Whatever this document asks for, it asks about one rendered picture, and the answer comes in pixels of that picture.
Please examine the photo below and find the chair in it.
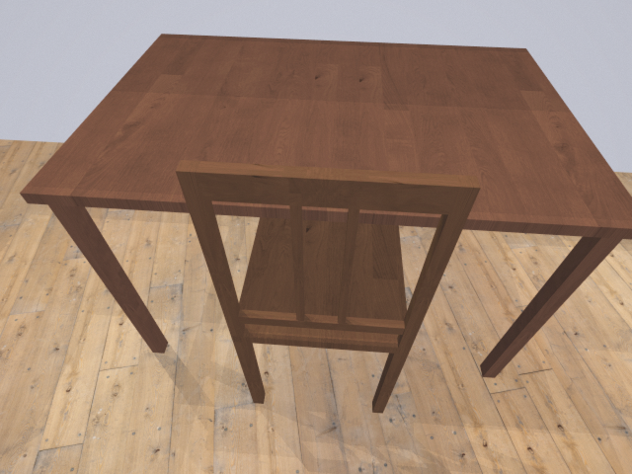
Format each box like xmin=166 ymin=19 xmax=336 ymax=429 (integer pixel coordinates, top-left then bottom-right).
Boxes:
xmin=176 ymin=160 xmax=481 ymax=413

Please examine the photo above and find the table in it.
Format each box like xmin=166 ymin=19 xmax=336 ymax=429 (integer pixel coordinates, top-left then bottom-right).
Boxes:
xmin=20 ymin=34 xmax=632 ymax=378

